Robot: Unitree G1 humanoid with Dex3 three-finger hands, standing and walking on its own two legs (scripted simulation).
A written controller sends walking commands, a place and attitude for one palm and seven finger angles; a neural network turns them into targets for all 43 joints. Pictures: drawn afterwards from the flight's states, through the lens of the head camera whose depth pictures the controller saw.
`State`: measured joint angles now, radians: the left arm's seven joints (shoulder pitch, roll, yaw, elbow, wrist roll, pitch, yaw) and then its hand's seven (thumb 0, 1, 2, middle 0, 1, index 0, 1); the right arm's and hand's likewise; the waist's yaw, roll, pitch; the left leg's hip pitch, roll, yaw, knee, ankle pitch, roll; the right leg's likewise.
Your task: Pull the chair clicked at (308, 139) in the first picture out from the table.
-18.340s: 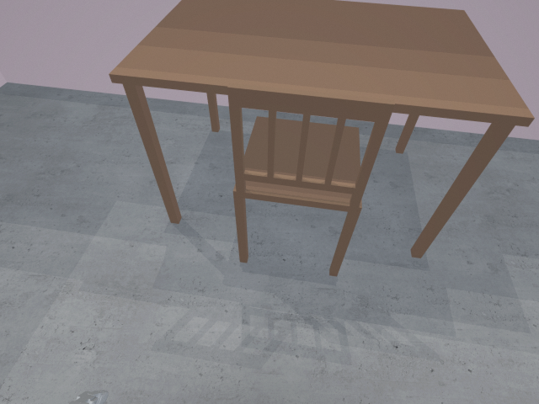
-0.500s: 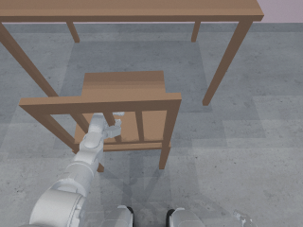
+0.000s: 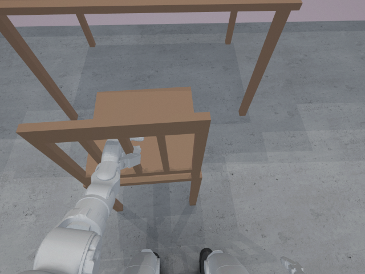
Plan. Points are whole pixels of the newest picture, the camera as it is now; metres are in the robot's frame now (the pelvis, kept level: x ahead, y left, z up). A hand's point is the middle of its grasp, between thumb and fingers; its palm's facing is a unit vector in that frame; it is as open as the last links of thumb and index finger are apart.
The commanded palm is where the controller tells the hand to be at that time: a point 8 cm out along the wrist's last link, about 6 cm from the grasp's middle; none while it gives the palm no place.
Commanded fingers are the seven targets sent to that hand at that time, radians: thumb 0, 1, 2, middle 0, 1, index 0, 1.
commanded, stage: step backward, pulling the chair out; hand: left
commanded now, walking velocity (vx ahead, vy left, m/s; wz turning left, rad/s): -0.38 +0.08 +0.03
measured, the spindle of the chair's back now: (132, 155) +0.40 +0.15 -0.10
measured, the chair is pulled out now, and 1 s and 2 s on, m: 0.43 0.58 0.58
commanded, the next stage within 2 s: stop walking, hand still on the chair in 0.34 s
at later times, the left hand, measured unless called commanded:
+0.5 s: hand (131, 194) +0.28 +0.13 -0.06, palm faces +0.00 -0.99 -0.16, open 5.1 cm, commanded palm +0.26 +0.18 -0.04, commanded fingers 0.00 0.90 0.90 -0.50 -1.45 -0.50 -1.45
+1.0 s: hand (128, 216) +0.23 +0.13 -0.06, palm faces +0.00 -0.99 -0.16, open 5.1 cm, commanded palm +0.21 +0.18 -0.04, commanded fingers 0.00 0.90 0.90 -0.50 -1.45 -0.50 -1.45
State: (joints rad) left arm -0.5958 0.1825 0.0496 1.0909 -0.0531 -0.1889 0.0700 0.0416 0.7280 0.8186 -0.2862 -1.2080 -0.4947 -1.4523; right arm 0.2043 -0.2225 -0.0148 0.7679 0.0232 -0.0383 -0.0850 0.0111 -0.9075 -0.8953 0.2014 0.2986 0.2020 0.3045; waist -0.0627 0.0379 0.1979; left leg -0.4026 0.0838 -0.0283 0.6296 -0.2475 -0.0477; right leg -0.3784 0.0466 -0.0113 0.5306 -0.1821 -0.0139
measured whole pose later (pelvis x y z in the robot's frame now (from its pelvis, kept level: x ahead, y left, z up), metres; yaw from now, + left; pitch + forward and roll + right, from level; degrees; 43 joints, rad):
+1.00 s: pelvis -0.05 -0.01 +0.01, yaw -2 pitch -1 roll +0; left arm -0.16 0.13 0.01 0.79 -0.04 -0.12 0.07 0.05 0.72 0.84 -0.29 -1.20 -0.49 -1.45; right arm 0.22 -0.21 0.01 0.72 0.02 -0.05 -0.09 0.01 -0.91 -0.90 0.20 0.30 0.20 0.30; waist -0.03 0.03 0.08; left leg -0.18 0.05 0.00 0.48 -0.28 -0.04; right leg -0.26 0.01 0.00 0.47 -0.19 -0.01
